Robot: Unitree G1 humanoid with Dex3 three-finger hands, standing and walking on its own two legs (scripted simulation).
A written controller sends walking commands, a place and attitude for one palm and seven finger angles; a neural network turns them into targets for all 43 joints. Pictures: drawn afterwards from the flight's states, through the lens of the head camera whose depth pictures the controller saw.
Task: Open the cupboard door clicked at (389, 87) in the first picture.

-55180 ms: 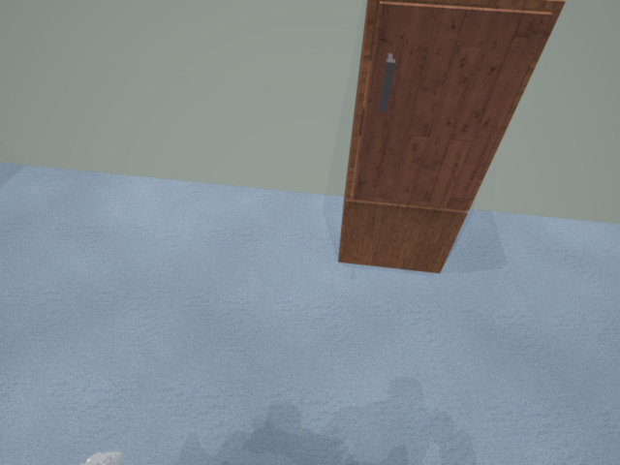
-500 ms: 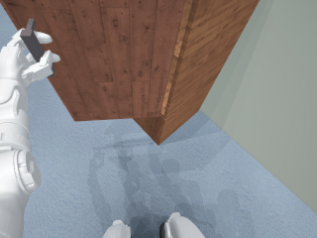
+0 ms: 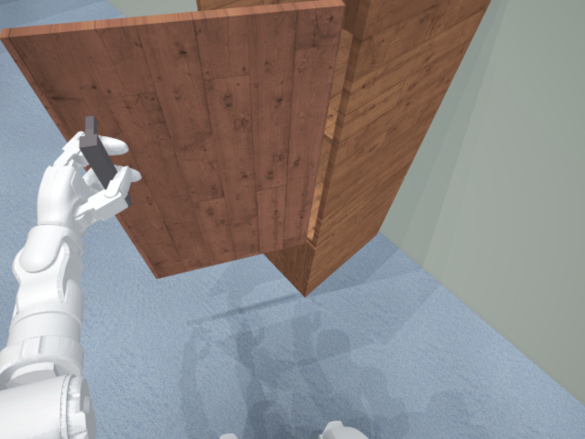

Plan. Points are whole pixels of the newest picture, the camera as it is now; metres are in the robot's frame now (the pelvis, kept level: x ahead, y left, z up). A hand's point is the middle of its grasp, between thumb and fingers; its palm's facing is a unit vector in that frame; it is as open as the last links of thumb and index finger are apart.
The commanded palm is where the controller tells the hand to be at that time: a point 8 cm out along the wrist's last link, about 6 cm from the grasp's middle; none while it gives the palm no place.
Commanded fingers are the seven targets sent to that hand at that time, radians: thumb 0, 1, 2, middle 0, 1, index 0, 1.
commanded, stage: pull the door open along its arc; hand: left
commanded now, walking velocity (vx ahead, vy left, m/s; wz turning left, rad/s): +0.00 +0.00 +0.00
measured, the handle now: (107, 164) +0.48 +0.24 +0.08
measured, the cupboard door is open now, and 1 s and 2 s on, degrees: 65 100 100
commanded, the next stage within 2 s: open thumb and fingers to let go in 0.64 s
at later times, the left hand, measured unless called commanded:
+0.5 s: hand (185, 271) +0.31 +0.12 +0.09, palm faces +0.42 -0.91 +0.00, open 6.0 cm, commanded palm +0.25 +0.16 +0.08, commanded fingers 0.00 0.90 0.90 -0.40 -1.35 -0.40 -1.35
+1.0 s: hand (227, 290) +0.28 +0.07 +0.09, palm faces +0.43 -0.90 -0.01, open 7.3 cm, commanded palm +0.24 +0.11 +0.08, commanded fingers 0.00 -0.08 0.48 -0.33 -1.25 -0.33 -1.25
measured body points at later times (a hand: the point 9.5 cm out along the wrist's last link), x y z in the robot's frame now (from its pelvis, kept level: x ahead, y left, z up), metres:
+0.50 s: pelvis +0.00 -0.04 +0.01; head +0.02 -0.05 +0.46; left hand +0.28 +0.16 +0.09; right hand +0.18 -0.24 -0.09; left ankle -0.02 +0.09 -0.70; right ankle +0.01 -0.12 -0.70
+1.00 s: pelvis -0.01 -0.06 +0.01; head +0.00 -0.08 +0.46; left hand +0.26 +0.11 +0.09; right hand +0.18 -0.26 -0.09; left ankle -0.02 +0.09 -0.70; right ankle +0.01 -0.12 -0.70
